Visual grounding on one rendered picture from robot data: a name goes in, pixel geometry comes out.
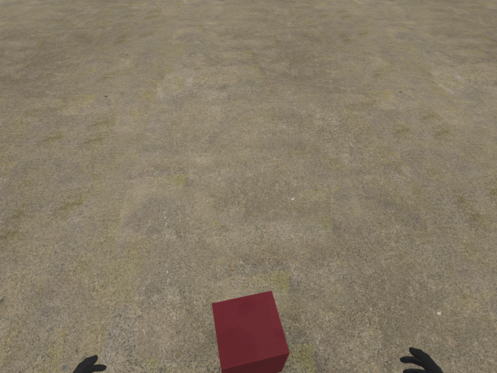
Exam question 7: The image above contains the carton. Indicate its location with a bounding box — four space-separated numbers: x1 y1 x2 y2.
212 291 290 373

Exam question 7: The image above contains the right robot hand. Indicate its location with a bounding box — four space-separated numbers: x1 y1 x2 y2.
400 347 443 373

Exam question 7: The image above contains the left robot hand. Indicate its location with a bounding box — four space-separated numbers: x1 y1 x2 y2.
73 355 106 373

